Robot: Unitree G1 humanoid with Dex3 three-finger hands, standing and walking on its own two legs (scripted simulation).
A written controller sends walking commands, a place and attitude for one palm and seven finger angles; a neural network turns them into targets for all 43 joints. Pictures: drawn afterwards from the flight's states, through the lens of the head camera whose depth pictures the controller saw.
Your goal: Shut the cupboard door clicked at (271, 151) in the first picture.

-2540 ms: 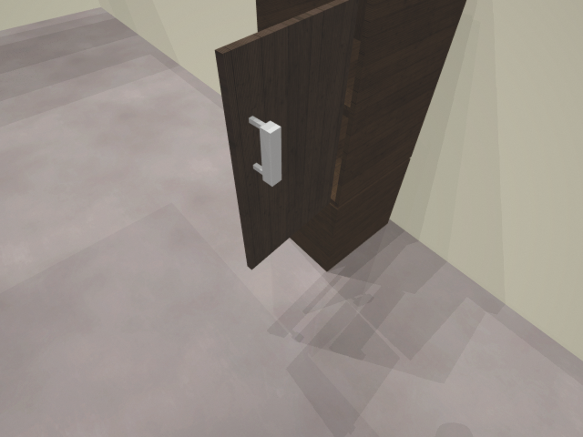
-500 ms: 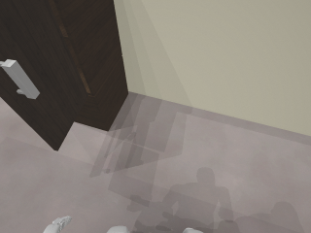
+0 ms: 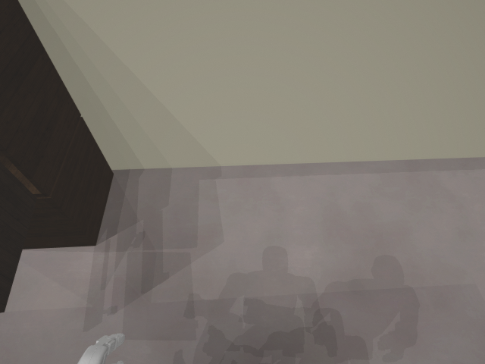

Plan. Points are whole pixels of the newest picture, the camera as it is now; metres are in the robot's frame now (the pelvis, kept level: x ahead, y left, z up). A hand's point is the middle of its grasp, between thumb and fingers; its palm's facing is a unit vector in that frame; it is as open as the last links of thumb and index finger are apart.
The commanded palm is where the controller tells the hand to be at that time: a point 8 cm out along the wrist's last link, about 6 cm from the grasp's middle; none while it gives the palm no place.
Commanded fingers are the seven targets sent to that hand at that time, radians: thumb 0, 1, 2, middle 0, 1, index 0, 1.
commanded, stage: walk around to get in front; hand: left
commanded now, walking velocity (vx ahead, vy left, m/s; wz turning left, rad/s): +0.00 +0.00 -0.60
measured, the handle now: out of the picture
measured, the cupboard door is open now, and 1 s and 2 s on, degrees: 96 96 96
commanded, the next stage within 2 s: none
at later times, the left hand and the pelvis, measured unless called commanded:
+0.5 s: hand (147, 351) +0.16 +0.18 -0.15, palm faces -0.26 -0.95 -0.20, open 7.4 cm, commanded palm none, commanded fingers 0.00 0.90 0.90 -0.20 -0.30 -0.20 -0.30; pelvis +0.01 +0.01 +0.01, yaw -19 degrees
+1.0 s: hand (193, 323) +0.21 +0.11 -0.17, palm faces -0.56 -0.80 -0.20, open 7.4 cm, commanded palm none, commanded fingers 0.00 0.90 0.90 -0.20 -0.30 -0.20 -0.30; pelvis +0.02 -0.01 +0.00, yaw -37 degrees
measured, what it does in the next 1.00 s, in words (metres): steps on the spot, turning right: left foot, then right foot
